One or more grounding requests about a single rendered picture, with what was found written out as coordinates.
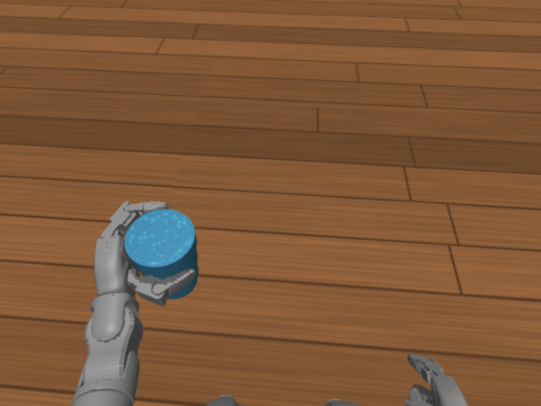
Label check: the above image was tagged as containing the left robot hand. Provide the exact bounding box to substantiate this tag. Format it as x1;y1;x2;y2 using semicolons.
94;201;197;306

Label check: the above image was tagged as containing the cup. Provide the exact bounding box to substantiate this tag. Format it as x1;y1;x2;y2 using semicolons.
124;209;199;299

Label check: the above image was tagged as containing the right robot hand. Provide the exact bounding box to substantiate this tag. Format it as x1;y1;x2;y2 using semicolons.
405;354;468;406

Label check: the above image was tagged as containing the left robot arm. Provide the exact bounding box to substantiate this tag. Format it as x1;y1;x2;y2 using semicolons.
72;292;143;406

